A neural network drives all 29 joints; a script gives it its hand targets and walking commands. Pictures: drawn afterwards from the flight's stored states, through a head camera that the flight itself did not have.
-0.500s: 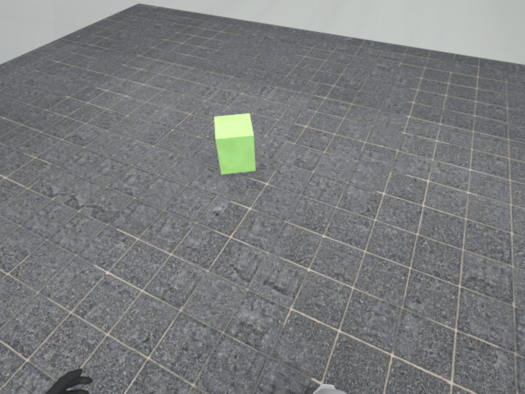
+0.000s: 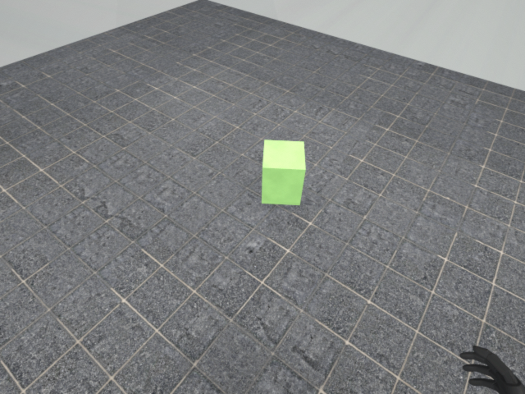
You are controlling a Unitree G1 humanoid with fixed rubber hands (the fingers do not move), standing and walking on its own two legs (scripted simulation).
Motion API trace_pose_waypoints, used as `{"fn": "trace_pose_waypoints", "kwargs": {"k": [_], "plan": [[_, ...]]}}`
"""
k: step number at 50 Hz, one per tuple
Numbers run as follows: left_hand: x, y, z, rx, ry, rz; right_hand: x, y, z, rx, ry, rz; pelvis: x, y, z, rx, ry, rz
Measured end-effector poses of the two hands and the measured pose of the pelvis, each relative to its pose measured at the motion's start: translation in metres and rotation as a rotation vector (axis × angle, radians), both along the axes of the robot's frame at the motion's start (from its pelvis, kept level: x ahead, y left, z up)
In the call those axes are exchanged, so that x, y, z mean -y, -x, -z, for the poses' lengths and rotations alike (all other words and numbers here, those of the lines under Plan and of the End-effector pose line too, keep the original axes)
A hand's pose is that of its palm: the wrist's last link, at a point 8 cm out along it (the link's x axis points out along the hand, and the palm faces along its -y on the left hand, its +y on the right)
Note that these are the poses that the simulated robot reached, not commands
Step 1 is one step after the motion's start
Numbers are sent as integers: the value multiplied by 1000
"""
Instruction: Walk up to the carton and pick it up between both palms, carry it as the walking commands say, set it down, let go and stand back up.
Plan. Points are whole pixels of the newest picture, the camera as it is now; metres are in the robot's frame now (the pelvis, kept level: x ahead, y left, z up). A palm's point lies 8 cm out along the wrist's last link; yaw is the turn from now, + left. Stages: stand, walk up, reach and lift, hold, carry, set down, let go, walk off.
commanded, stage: walk up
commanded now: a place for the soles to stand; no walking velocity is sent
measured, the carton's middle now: (282, 173) +1.25 +0.01 -0.63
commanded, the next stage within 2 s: none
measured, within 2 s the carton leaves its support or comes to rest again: neither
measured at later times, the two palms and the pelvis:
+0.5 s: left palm (113, 246) +0.37 +0.33 -0.04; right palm (475, 334) +0.29 -0.34 -0.09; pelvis +0.23 +0.00 +0.01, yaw -1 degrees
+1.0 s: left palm (131, 194) +0.54 +0.37 -0.08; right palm (434, 231) +0.48 -0.30 -0.05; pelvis +0.44 +0.05 +0.01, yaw -3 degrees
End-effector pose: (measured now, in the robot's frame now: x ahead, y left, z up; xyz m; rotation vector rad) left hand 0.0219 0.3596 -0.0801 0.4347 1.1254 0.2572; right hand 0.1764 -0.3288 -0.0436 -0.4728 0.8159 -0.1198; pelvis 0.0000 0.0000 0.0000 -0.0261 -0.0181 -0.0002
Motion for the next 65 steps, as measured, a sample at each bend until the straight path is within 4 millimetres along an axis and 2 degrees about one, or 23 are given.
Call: {"fn": "trace_pose_waypoints", "kwargs": {"k": [3,7,11,14,18,20,23,29,33,37,40,45,50,53,55,58,62,65], "plan": [[4,-45,5,9,35,29,-4,-9,-7,-3,6,55,-6,-28,-6,-2,-15,14],[11,-105,4,17,73,81,-2,-5,-8,-56,17,124,-13,-65,-13,-4,-30,29],[18,-173,-3,42,78,138,5,4,1,-127,10,189,-14,-102,-15,0,-40,41],[25,-231,-11,85,67,179,11,3,13,-176,-7,232,-11,-132,-13,3,-47,50],[37,-309,-22,181,29,222,20,-18,36,-219,-30,259,0,-176,-2,6,-49,50],[39,-336,-28,239,3,221,20,-39,47,-230,-42,247,4,-192,3,9,-38,46],[33,-351,-39,263,-20,183,12,-81,50,-221,-58,210,5,-215,-1,13,-22,35],[6,-347,-46,192,-52,114,-2,-171,38,-190,-68,110,-3,-262,-10,0,-7,11],[-18,-344,-35,119,-42,73,-15,-232,25,-156,-53,66,-17,-297,-10,0,-3,11],[-40,-363,-11,64,-20,55,-28,-287,16,-91,-1,55,-39,-337,1,4,-4,16],[-40,-392,2,40,11,57,-32,-304,7,-62,25,89,-48,-360,1,5,-16,25],[-26,-453,6,36,69,107,-33,-306,-2,-101,41,161,-53,-399,-9,2,-28,41],[-14,-523,-4,68,76,163,-27,-306,7,-165,22,215,-52,-438,-11,1,-32,52],[-9,-568,-11,115,48,190,-22,-319,22,-190,-2,234,-45,-466,-5,1,-36,56],[-10,-593,-15,163,17,193,-21,-335,35,-200,-14,227,-41,-482,2,2,-25,55],[-17,-612,-26,203,-14,163,-31,-371,44,-201,-36,199,-41,-502,1,3,-15,47],[-34,-618,-37,185,-46,126,-46,-427,41,-177,-57,132,-47,-529,-5,-2,-9,32],[-50,-618,-36,150,-51,106,-57,-466,35,-156,-57,95,-56,-549,-6,-2,-11,28]]}}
